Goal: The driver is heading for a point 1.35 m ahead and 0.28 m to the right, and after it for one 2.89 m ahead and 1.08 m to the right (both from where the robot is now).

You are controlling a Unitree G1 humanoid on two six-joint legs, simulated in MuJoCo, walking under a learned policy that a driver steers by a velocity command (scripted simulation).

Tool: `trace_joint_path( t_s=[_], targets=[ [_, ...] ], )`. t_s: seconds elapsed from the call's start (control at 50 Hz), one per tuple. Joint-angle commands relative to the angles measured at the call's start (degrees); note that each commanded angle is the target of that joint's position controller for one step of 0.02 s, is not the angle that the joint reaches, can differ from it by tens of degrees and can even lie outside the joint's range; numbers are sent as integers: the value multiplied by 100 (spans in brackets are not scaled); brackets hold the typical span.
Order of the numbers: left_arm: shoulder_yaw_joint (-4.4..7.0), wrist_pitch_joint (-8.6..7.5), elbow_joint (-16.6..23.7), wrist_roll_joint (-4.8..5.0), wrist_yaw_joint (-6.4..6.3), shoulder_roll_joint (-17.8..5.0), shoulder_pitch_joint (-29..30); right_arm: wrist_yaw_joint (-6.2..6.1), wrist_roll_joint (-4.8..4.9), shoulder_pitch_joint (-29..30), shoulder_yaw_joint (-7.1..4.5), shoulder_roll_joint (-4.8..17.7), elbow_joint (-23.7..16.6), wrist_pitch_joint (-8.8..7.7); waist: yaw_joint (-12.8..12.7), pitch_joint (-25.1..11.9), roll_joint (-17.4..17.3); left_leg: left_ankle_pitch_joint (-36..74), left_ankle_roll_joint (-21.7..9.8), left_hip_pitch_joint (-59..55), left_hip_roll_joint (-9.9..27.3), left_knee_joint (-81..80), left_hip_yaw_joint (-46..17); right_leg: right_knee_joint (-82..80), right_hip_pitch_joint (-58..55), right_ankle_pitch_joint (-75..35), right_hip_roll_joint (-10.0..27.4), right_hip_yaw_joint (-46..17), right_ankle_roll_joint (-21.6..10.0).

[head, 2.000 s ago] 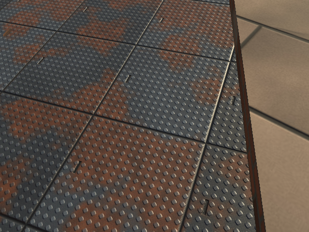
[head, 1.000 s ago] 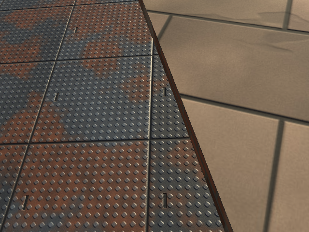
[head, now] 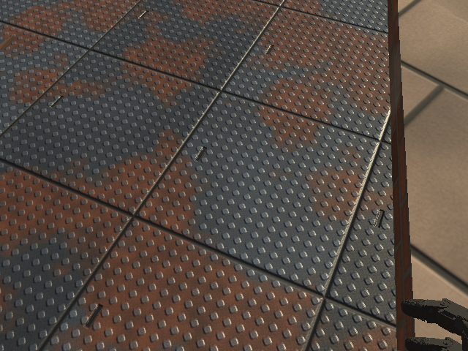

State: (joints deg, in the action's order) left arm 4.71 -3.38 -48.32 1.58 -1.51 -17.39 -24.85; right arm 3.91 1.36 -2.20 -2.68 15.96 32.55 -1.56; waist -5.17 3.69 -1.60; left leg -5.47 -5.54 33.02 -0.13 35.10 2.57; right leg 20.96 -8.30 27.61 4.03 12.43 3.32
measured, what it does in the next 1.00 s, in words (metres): walks ahead, turning right: left foot, then right foot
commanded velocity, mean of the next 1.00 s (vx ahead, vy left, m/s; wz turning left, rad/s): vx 0.35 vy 0.00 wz -0.30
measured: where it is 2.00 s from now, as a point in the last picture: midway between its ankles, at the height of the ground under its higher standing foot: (314, 230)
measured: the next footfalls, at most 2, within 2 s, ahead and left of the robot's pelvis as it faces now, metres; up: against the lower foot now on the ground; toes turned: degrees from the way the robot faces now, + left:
left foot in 0.02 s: +0.19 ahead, +0.09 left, +0.00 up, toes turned +2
right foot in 0.52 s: +0.41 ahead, -0.08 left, +0.00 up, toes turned -7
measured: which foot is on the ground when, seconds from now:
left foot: up 0.00-0.00, down 0.02-0.54, up 0.56-0.92, down 0.94-1.00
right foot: down 0.00-0.00, up 0.02-0.50, down 0.52-0.94, up 0.96-1.00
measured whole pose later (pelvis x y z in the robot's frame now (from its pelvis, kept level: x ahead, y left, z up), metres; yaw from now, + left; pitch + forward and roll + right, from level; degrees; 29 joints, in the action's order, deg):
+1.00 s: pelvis +0.46 +0.04 +0.02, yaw -23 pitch +2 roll +0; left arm 4.4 -0.7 -37.6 1.4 -1.2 -17.6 -18.8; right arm 0.8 -0.2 -8.8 -3.1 16.1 40.4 -6.0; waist -1.6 -1.3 1.6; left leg -11.8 -0.1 21.2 -1.6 31.5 -2.2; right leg 47.8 20.3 27.8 -4.6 -11.5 -2.1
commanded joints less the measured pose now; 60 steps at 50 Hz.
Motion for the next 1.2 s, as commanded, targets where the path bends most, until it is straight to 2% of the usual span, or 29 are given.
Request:
trace_joint_path(
  t_s=[0.02,0.04,0.06,0.08,0.12,0.14,0.2,0.28,0.34,0.4,0.5,0.52,0.54,0.56,0.58,0.6,0.64,0.68,0.74,0.84,0.9,0.94,0.96,0.98,1.0,1.02,1.04,1.1,1.2],
  targets=[
    [129,-109,602,-78,-44,-856,267,-204,68,-2358,-636,1332,151,122,1594,-1453,16,-243,-706,-4565,122,-108,-910,3779,2795,-3744,662,-170,-465],
    [-169,-251,857,-210,84,-103,-511,-219,26,-2002,-615,1854,33,0,736,-2373,-1374,-1766,-1824,-5986,1794,-898,-4471,5781,4804,830,-338,-943,-299],
    [-36,-403,745,28,153,-739,109,-211,-30,-2234,-463,1178,1,-72,1271,-2663,-491,-2464,-1651,-5661,1976,-1758,-5044,6137,5074,474,-225,-1922,-399],
    [5,-427,941,207,153,-886,679,-186,-77,-1962,-386,1002,126,-148,1219,-1615,-357,-2011,-1325,-4806,1839,-1913,-4098,5974,5350,-101,-26,-1786,-476],
    [-26,-385,837,21,65,-745,778,-191,-108,-1200,-271,696,137,-242,714,-744,95,-512,-1009,-3096,1411,-2010,-2707,5137,4795,-982,465,-1731,-456],
    [-14,-294,740,12,87,-737,540,-189,-197,-1042,-238,589,141,-291,502,-684,-120,-107,-952,-2623,1267,-2169,-2303,4989,4386,-1239,616,-1818,-450],
    [-28,-54,512,-54,65,-540,275,-178,-217,-897,-235,575,410,-447,263,-480,-68,2352,-923,-1985,1140,-2338,-1206,4572,3953,-1390,527,-1693,-219],
    [-83,-71,634,-109,83,-288,767,-320,-272,-791,-212,571,640,-450,362,-298,-150,3349,-492,-1894,690,-2373,40,2994,3853,-2769,177,-1585,-111],
    [-143,-122,831,-124,229,-132,1386,-454,-236,-999,-213,673,809,-357,698,-329,-116,3195,-294,-2381,761,-2317,226,1867,3791,-3705,13,-1350,-136],
    [-107,-111,1026,-107,386,-268,1573,-547,-199,-1042,-267,813,925,-158,760,-346,-139,3199,-346,-3144,1091,-2028,163,1501,4109,-3291,-1,-1320,-218],
    [71,-47,1200,-135,472,-610,980,-673,-75,-883,-339,918,844,141,344,-769,-118,4259,-210,-3514,1207,-158,225,1060,3369,-2042,-476,-976,-773],
    [203,-28,1151,-136,385,-928,434,-687,-96,-933,-317,884,779,134,72,-1182,284,3445,56,-3028,860,974,420,692,2307,-3209,-363,-1448,-1095],
    [364,32,1200,-102,271,-1501,154,-628,-314,-1350,-205,566,601,62,275,-1805,1371,151,403,-1382,76,2742,492,904,606,-4140,754,-3154,-1921],
    [304,22,1261,-118,275,-1394,51,-473,-317,-1363,-93,410,458,-45,278,-2405,1781,-3246,580,388,-824,4091,-473,-46,-551,-1995,1601,-5777,-2928],
    [197,4,1314,-90,273,-976,146,-341,-78,-1038,-175,746,467,-188,46,-2012,995,-2763,453,949,-365,4346,-1077,-464,-330,-416,1416,-5461,-2614],
    [142,6,1356,-58,236,-790,444,-279,35,-701,-174,791,342,-273,117,-1341,607,-2213,393,1135,-124,4073,-986,-624,315,343,1232,-4949,-2309],
    [72,36,1474,-68,190,-624,956,-306,-154,-510,-209,795,341,-300,424,-600,146,-1643,452,747,275,2847,-898,-857,1541,-118,837,-4199,-1950],
    [88,68,1568,-153,124,-680,1153,-329,-205,-580,-179,635,395,-283,540,-539,424,-1363,633,112,240,2098,-677,-955,2146,-746,452,-3662,-1854],
    [171,96,1515,-119,15,-881,1022,-391,-193,-489,-96,439,442,-272,436,-626,711,-874,915,-406,113,1051,-555,-825,2500,-1168,202,-3153,-1796],
    [224,187,1450,-41,-5,-992,769,-342,-78,-37,-103,545,340,-366,204,-669,907,-237,996,-890,-98,-23,-626,-511,2588,-635,205,-3450,-1593],
    [190,225,1469,-33,36,-864,832,-313,-14,-308,-193,634,391,-471,446,-647,975,-353,787,-1597,-141,-522,-639,-103,2750,-29,160,-3786,-1412],
    [64,211,1488,-67,41,-443,879,-346,-41,-1049,-304,783,572,-520,862,-691,806,-646,512,-2708,253,-964,-852,788,3395,401,-187,-3560,-1054],
    [-93,196,1503,-111,43,105,734,-395,-155,-1785,-383,1103,679,-516,1029,-1118,-184,-1631,121,-3681,1477,-1418,-2141,2705,4091,850,-738,-2718,-674],
    [-82,101,1892,50,38,-63,630,-328,-303,-1988,-502,1649,791,-471,790,-883,-1601,-3605,-595,-3948,2396,-2294,-4633,3835,5626,879,-939,-2255,-605],
    [33,82,1739,54,25,-575,633,-317,-184,-1627,-451,1323,693,-486,767,-481,-1140,-4098,-672,-3647,2368,-2381,-4602,4572,5921,320,-430,-2326,-534],
    [102,110,1657,-2,41,-765,830,-343,-108,-1460,-349,942,667,-475,812,-181,-816,-3512,-476,-3434,2066,-2277,-3772,4743,6020,-204,-338,-2261,-507],
    [114,142,1549,-62,50,-718,828,-355,-133,-1300,-282,754,622,-463,762,-204,-540,-2680,-303,-3229,1759,-2251,-3015,4777,5791,-616,-221,-2190,-456],
    [82,137,1599,-47,137,-468,1059,-416,-207,-1228,-226,604,732,-467,754,-122,-612,-917,-211,-2893,1339,-2456,-1658,4679,5502,-1470,13,-1964,-336],
    [-40,113,1745,-70,153,-168,1488,-432,-202,-1594,-225,690,1069,-443,864,-137,-308,714,-403,-3106,1286,-2528,-771,3590,5491,-2106,-25,-1885,-158]
  ],
)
